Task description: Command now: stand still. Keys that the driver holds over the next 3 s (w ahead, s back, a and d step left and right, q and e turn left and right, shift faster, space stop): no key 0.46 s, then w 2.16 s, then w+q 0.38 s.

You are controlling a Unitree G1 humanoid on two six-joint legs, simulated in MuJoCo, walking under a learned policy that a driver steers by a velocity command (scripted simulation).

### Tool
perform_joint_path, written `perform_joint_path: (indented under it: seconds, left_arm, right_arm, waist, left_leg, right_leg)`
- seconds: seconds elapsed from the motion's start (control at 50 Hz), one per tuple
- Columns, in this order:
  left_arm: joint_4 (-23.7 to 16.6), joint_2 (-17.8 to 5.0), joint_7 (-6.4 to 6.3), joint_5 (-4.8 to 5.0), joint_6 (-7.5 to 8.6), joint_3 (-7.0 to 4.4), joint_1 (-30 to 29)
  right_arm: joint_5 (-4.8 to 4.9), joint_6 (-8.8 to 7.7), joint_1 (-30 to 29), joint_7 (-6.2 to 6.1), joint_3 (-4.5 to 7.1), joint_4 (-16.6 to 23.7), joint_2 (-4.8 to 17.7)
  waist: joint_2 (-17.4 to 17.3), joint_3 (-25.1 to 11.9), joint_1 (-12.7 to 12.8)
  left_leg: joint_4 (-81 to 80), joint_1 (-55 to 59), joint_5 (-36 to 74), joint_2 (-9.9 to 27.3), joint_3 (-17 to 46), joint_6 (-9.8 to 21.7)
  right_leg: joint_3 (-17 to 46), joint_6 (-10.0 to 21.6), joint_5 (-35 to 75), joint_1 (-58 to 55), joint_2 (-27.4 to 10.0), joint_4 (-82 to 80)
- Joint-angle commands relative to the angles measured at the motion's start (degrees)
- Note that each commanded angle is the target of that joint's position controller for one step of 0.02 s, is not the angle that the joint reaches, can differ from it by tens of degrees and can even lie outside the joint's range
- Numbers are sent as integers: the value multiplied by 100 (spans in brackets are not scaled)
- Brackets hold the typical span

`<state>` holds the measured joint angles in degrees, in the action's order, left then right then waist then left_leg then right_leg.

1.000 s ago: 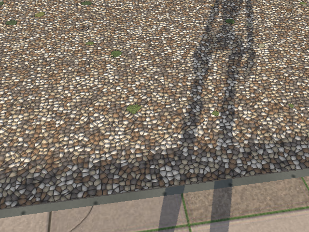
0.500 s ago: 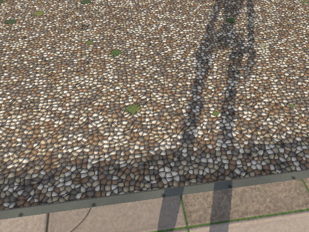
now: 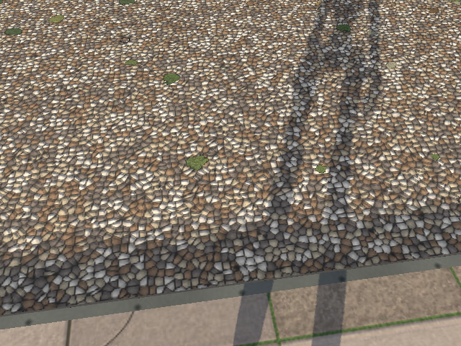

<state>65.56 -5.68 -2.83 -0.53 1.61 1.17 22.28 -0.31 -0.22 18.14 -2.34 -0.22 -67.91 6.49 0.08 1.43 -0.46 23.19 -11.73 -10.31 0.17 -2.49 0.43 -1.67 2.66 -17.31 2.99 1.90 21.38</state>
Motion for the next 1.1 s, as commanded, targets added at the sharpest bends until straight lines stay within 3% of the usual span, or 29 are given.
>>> perform_joint_path:
  seconds: [0.02, 0.46, 0.5, 0.52, 0.56, 0.58, 0.6, 0.64, 0.7, 0.76, 0.78, 0.8, 0.82, 0.84, 0.86, 0.88, 0.9, 0.92, 0.96, 1.0, 1.1]
  left_arm:
    - [17, -347, -11, 1, 13, -46, 625]
    - [6, -323, -12, 3, 31, -42, 734]
    - [24, -364, -7, -19, 20, -65, 830]
    - [27, -519, -3, -19, -4, -133, 901]
    - [33, -802, 22, -14, -63, -269, 1135]
    - [45, -836, 37, -16, -66, -307, 1258]
    - [71, -805, 46, -46, -42, -320, 1365]
    - [88, -821, 59, -133, 52, -349, 1455]
    - [9, -862, 71, -129, 192, -367, 1303]
    - [-88, -989, 82, -92, 266, -391, 1021]
    - [-146, -1021, 100, -51, 281, -394, 786]
    - [-181, -1035, 126, -36, 311, -386, 692]
    - [-185, -971, 169, -43, 362, -351, 736]
    - [-431, -579, 219, 18, 380, -240, 731]
    - [-538, -609, 271, -82, 373, -290, 748]
    - [-641, -644, 307, -137, 331, -315, 481]
    - [-713, -626, 355, -137, 348, -310, 201]
    - [-722, -560, 377, -99, 362, -328, 155]
    - [-683, -527, 413, -143, 257, -363, 329]
    - [-761, -591, 444, -123, 145, -410, 167]
    - [-1291, -620, 479, -100, 61, -426, -1289]
  right_arm:
    - [1, -8, 476, -11, 41, -9, 352]
    - [10, 5, 538, -20, 20, -49, 314]
    - [-11, 19, 494, -12, 19, -37, 300]
    - [-28, 28, 404, 3, 41, 26, 334]
    - [-123, 32, 61, 76, 86, 258, 362]
    - [-185, 11, -165, 117, 79, 421, 296]
    - [-197, -35, -386, 154, 87, 587, 283]
    - [-184, -152, -599, 216, 151, 831, 398]
    - [-107, -314, -811, 299, 240, 1095, 506]
    - [-37, -334, -654, 359, 302, 1216, 482]
    - [0, -341, -206, 356, 314, 1097, 411]
    - [18, -349, 484, 326, 391, 834, 476]
    - [-9, -385, 1291, 269, 522, 584, 754]
    - [-114, -411, 2174, 203, 682, 529, 1429]
    - [-95, -321, 2212, 226, 661, 422, 1481]
    - [-90, -272, 1376, 220, 592, 608, 1308]
    - [-74, -300, 769, 249, 526, 827, 1091]
    - [-71, -352, 465, 269, 475, 914, 999]
    - [-59, -454, 460, 236, 346, 869, 694]
    - [-57, -529, 819, 195, 301, 733, 686]
    - [-64, -578, 1369, 173, 216, 634, 696]
  waist:
    - [40, 433, -1]
    - [52, 458, 5]
    - [107, 428, 66]
    - [271, 531, 120]
    - [694, 1058, 312]
    - [776, 1371, 413]
    - [792, 1555, 477]
    - [591, 1546, 454]
    - [405, 1218, 335]
    - [584, 968, 75]
    - [547, 852, -203]
    - [362, 592, -492]
    - [-52, 136, -816]
    - [-1312, -439, -1086]
    - [-1468, -416, -838]
    - [-746, 183, -378]
    - [-222, 535, -236]
    - [-68, 597, -41]
    - [-231, 497, 194]
    - [-305, 517, 228]
    - [-342, 760, 12]
  left_leg:
    - [-226, 279, 819, 549, 554, 143]
    - [-152, 268, 842, 560, 504, 93]
    - [-54, 179, 117, 404, 390, 112]
    - [254, -60, -491, 209, 204, 139]
    - [1121, -1168, -1487, -122, -268, 181]
    - [1470, -1627, -1554, -40, -363, 220]
    - [1880, -2005, -1541, 132, -287, 264]
    - [2441, -2774, -1615, 340, -81, 332]
    - [2137, -2752, -1316, 356, -70, 360]
    - [1519, -1610, -828, 112, -306, 412]
    - [1115, -655, -428, -71, -485, 450]
    - [834, 494, -237, -372, -641, 475]
    - [583, 1635, -375, -187, -328, 561]
    - [-615, 2519, -2083, 1498, 2217, 1008]
    - [-1554, 2253, -2602, 2195, 4169, 1376]
    - [-1489, 1559, -3185, 2165, 3790, 1311]
    - [-1533, 919, -2602, 1996, 3141, 1206]
    - [-1611, 564, -1859, 1712, 2500, 1084]
    - [-1651, 323, -767, 1308, 1621, 919]
    - [-1633, 461, 104, 1172, 1194, 930]
    - [-1649, 797, 1619, 1078, 674, 1006]
  right_leg:
    - [577, 82, 1231, 708, -746, -477]
    - [580, 86, 1537, 632, -753, -476]
    - [653, 173, 365, 617, -681, -677]
    - [827, 306, -590, 648, -704, -811]
    - [1633, 745, -2458, 610, -1234, -1286]
    - [2033, 968, -2806, 633, -1594, -1491]
    - [2300, 1149, -2693, 592, -1847, -1617]
    - [2378, 1329, -1840, 6, -2030, -1598]
    - [1861, 1228, -483, -464, -1873, -1409]
    - [1242, 1008, 562, 70, -1640, -1038]
    - [917, 867, 988, 600, -1464, -688]
    - [622, 721, 1829, 1093, -1209, -3]
    - [195, 538, 2198, 1565, -859, 1210]
    - [-412, 168, 743, 2640, -154, 3371]
    - [48, 230, -1207, 3333, 175, 4653]
    - [354, 354, -758, 3597, -308, 5217]
    - [371, 396, -192, 3568, -525, 5121]
    - [355, 389, 158, 3348, -666, 4857]
    - [249, 266, 370, 2960, -762, 4487]
    - [86, 180, 549, 3125, -727, 4302]
    - [-206, 11, 1223, 3923, -694, 3241]
